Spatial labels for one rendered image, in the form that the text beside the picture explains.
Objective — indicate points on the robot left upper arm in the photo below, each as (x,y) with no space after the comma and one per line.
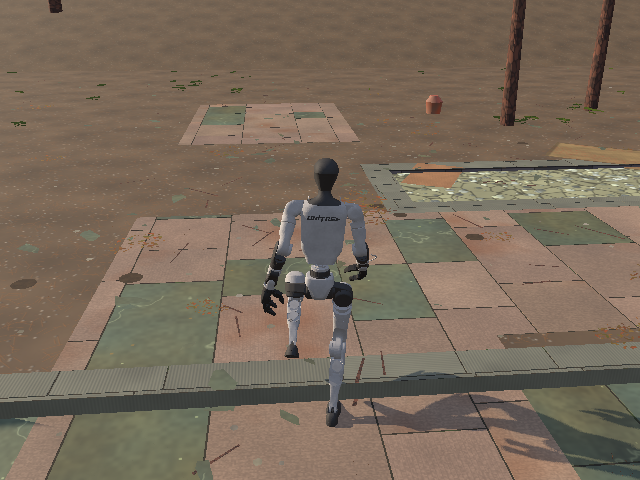
(288,222)

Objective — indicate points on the robot left forearm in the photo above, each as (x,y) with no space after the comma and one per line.
(274,270)

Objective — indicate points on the robot right upper arm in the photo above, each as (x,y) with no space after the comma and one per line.
(354,213)

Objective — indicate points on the robot left hand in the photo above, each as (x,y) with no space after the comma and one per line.
(267,302)

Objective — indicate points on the robot right foot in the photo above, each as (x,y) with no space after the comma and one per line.
(332,418)

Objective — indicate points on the robot right forearm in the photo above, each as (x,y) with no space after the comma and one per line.
(362,262)

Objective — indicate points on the robot right hand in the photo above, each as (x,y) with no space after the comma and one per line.
(359,276)

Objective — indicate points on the robot left shin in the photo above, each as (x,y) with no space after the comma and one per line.
(293,318)

